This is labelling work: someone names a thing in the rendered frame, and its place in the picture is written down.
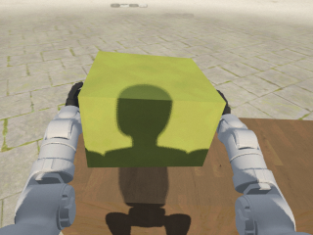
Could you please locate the left robot upper arm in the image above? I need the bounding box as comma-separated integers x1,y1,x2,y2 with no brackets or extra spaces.
0,183,76,235

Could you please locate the robot right hand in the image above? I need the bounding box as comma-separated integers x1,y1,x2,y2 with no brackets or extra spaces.
216,89,231,116

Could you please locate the pedestal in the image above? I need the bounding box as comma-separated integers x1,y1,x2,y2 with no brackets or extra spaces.
62,117,313,235

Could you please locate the robot left hand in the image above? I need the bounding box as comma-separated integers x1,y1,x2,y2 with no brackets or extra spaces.
65,81,83,108

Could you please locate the robot right forearm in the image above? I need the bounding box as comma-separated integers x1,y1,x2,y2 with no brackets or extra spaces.
216,114,296,232

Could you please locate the carton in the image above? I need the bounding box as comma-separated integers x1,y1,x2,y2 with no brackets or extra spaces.
77,51,226,167

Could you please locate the robot left forearm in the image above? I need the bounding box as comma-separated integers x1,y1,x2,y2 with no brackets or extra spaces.
14,105,83,224

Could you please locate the right robot upper arm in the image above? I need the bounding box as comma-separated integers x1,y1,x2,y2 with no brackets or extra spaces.
235,194,312,235

